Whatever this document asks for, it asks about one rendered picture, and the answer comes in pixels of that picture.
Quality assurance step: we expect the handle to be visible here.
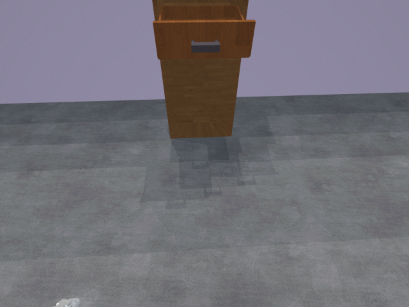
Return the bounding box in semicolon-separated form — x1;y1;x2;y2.
191;39;220;52

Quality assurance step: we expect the cabinet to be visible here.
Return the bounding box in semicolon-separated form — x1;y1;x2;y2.
152;0;249;139

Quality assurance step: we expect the drawer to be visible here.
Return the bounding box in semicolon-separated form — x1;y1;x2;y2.
153;5;256;59

